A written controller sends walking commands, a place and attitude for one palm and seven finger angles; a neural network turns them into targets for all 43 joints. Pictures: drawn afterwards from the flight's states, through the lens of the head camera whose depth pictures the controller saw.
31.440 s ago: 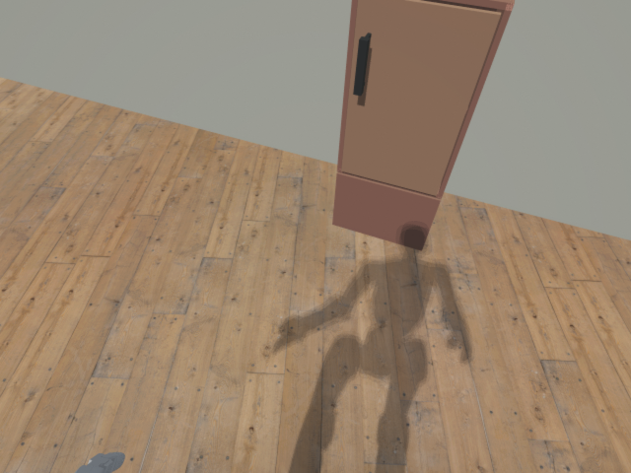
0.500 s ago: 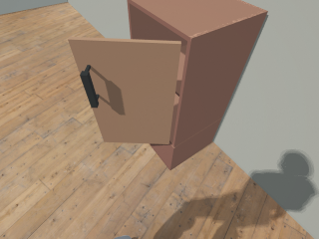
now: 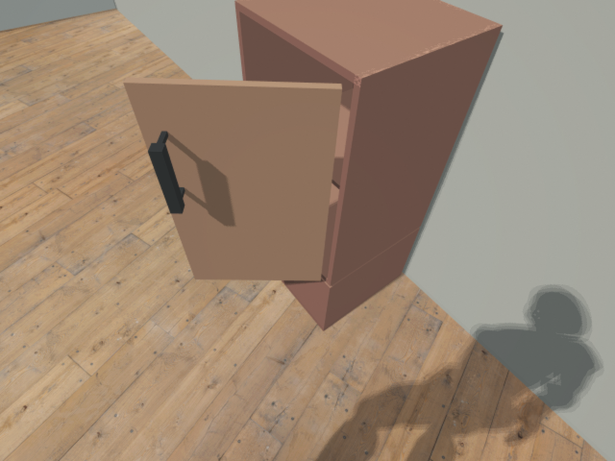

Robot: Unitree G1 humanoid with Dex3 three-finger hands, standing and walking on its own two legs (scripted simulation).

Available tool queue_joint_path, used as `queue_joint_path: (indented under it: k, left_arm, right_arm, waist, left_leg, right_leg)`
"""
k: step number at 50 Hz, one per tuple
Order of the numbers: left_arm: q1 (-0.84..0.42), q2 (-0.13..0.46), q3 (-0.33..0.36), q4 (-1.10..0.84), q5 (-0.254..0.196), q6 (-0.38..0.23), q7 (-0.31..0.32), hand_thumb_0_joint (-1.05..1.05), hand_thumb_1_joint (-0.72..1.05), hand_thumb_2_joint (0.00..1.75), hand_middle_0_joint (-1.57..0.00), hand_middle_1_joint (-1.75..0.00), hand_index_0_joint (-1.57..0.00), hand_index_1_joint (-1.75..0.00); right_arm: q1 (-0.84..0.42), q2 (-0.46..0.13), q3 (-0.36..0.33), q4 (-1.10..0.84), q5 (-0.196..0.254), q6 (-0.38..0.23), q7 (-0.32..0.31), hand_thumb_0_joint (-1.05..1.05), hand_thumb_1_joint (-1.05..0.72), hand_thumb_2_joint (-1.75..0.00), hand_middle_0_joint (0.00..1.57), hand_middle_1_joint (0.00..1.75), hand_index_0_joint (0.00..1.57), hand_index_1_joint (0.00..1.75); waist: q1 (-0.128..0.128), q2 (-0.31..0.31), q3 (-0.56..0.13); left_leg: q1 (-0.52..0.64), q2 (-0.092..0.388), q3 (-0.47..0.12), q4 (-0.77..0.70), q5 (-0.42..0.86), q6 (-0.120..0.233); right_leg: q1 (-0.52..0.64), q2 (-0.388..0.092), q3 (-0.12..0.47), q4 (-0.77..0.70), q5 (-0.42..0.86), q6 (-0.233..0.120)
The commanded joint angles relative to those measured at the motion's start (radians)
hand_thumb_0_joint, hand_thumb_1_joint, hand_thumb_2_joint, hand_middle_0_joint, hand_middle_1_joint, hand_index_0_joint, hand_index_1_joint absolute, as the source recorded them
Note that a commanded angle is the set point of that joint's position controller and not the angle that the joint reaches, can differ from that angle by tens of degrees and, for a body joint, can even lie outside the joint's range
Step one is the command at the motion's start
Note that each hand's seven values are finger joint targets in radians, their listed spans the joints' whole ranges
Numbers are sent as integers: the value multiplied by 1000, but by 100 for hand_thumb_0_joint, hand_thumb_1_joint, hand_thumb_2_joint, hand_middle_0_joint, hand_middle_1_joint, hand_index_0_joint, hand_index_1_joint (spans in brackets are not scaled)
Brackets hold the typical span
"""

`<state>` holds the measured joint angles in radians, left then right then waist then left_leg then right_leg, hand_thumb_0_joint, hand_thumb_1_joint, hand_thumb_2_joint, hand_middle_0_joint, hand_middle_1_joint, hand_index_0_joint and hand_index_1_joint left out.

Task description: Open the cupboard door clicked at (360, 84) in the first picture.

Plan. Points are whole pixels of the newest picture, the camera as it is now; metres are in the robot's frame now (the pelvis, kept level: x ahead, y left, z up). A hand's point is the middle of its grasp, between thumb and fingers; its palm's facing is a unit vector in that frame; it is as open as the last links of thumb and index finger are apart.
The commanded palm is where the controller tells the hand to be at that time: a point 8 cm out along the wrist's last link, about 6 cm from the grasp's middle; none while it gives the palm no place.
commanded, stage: come to a stop and stand still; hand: left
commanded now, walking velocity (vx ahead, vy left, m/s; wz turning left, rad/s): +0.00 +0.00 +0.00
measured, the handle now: (170, 173) +0.60 +0.29 -0.01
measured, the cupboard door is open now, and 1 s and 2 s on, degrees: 53 53 53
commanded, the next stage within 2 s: look again from close up in 0.32 s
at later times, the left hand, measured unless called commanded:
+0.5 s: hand out of the picture -0.04 +0.18 -0.17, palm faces +0.03 -0.98 -0.19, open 7.4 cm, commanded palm none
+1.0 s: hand out of the picture -0.05 +0.14 -0.17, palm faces +0.04 -0.99 -0.14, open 7.4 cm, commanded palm none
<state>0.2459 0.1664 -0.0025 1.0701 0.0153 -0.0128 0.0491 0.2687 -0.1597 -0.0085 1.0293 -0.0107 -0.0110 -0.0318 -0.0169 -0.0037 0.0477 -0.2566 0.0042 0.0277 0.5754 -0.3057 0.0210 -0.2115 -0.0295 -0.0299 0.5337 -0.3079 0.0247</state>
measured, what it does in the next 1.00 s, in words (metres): stands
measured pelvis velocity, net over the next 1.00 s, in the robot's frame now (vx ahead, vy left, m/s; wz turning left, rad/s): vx -0.03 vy -0.01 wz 0.01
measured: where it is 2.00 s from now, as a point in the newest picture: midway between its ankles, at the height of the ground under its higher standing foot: outside the picture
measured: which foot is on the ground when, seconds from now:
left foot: down 0.00-1.00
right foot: down 0.00-1.00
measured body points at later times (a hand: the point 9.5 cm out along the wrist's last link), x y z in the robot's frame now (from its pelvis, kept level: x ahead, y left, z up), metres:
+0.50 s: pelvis -0.02 +0.01 +0.01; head -0.03 +0.01 +0.46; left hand -0.04 +0.23 -0.16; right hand +0.00 -0.22 -0.15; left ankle +0.00 +0.10 -0.73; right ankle -0.02 -0.14 -0.73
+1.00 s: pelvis -0.03 -0.01 +0.01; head -0.03 +0.00 +0.46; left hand -0.05 +0.20 -0.16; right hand -0.04 -0.22 -0.15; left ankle +0.00 +0.10 -0.73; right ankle -0.02 -0.14 -0.73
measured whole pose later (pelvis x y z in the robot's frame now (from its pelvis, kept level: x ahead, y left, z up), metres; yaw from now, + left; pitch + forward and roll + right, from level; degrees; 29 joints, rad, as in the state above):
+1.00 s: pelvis -0.03 -0.01 +0.01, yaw +0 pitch -2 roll +0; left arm 0.33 0.13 -0.01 1.09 0.02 -0.01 0.03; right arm 0.32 -0.11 0.00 1.11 -0.01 -0.01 -0.02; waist 0.00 -0.02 0.01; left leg -0.25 0.01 0.02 0.49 -0.21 0.01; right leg -0.22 -0.02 -0.04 0.47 -0.23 0.01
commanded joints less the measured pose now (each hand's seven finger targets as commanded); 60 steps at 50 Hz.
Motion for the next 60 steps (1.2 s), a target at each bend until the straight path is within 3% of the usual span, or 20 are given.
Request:
queue_joint_path:
  k: [1,4,7,9,16,21,34,44,50,52,54,56,58,60]
  left_arm:
    - [65,100,20,-53,3,3,1,0,90,90,-20,-30,-20,-30]
    - [68,104,21,-63,4,7,-6,0,90,90,-20,-30,-20,-30]
    - [80,101,19,-70,5,10,-12,0,90,90,-20,-30,-20,-30]
    - [88,101,19,-70,7,7,-13,0,90,90,-20,-30,-20,-30]
    - [116,105,13,-60,7,4,-16,0,90,90,-20,-30,-20,-30]
    - [133,102,10,-42,5,-3,-15,0,90,90,-20,-30,-20,-30]
    - [159,75,8,-6,1,-9,-12,0,90,90,-20,-30,-20,-30]
    - [165,57,11,-3,1,-8,-10,0,90,90,-20,-30,-20,-30]
    - [166,51,16,-10,1,-8,-11,0,90,90,-20,-30,-20,-30]
    - [176,59,23,-12,5,-8,-14,0,90,90,-20,-30,-20,-30]
    - [189,73,33,-18,9,-3,-16,0,90,90,-20,-30,-20,-30]
    - [199,93,45,-25,8,-2,-18,0,90,90,-20,-30,-20,-30]
    - [210,113,57,-30,7,-2,-16,0,90,90,-20,-30,-20,-30]
    - [199,115,66,-42,9,-4,-14,0,90,90,-20,-30,-20,-30]
  right_arm:
    - [37,-118,-12,-61,-3,-13,2,0,-90,-90,20,30,20,30]
    - [28,-127,-15,-71,-6,-13,6,0,-90,-90,20,30,20,30]
    - [18,-142,-18,-77,-7,-15,8,0,-90,-90,20,30,20,30]
    - [20,-144,-19,-75,-6,-17,8,0,-90,-90,20,30,20,30]
    - [23,-145,-15,-55,-4,-17,11,0,-90,-90,20,30,20,30]
    - [37,-132,-10,-28,-1,-20,11,0,-90,-90,20,30,20,30]
    - [67,-90,-4,37,3,-16,8,0,-90,-90,20,30,20,30]
    - [86,-64,-5,54,0,-11,7,0,-90,-90,20,30,20,30]
    - [102,-55,-6,54,-2,-9,6,0,-90,-90,20,30,20,30]
    - [115,-61,-8,54,-6,-7,9,0,-90,-90,20,30,20,30]
    - [114,-65,-11,44,-10,1,13,0,-90,-90,20,30,20,30]
    - [117,-50,-11,32,-13,4,19,0,-90,-90,20,30,20,30]
    - [120,-41,-12,19,-12,6,21,0,-90,-90,20,30,20,30]
    - [132,-30,-13,12,-14,0,23,0,-90,-90,20,30,20,30]
  waist:
    - [18,20,8]
    - [18,66,26]
    - [22,57,29]
    - [21,27,11]
    - [22,28,26]
    - [19,-2,1]
    - [18,3,21]
    - [20,6,60]
    - [19,-3,50]
    - [25,0,34]
    - [31,-32,58]
    - [36,-84,76]
    - [38,-147,87]
    - [25,-135,95]
  left_leg:
    - [-35,109,-117,-127,278,23]
    - [-60,102,-132,-191,104,27]
    - [-78,108,-159,-252,-13,33]
    - [-60,106,-153,-247,7,34]
    - [-67,97,-146,-275,-52,28]
    - [-34,88,-125,-246,22,24]
    - [-22,80,-98,-221,52,12]
    - [-53,75,-95,-226,1,5]
    - [-63,74,-98,-225,-16,5]
    - [-75,62,-90,-210,-94,8]
    - [-114,40,-68,-166,-157,10]
    - [-148,6,-21,-86,-141,4]
    - [-164,-6,14,16,-100,3]
    - [-115,4,23,27,-56,6]
  right_leg:
    - [-1,-57,39,-49,106,-52]
    - [-14,-52,37,-57,49,-50]
    - [-9,-46,29,-59,48,-45]
    - [-3,-51,32,-69,70,-43]
    - [-9,-61,43,-105,64,-40]
    - [-4,-73,56,-127,87,-42]
    - [-26,-76,73,-159,53,-48]
    - [-49,-72,79,-175,0,-53]
    - [-52,-69,82,-174,-25,-57]
    - [-36,-73,88,-171,-116,-66]
    - [-55,-92,121,-194,-245,-80]
    - [-61,-137,181,-239,-331,-106]
    - [-65,-196,249,-295,-387,-136]
    - [-110,-225,253,-302,-348,-155]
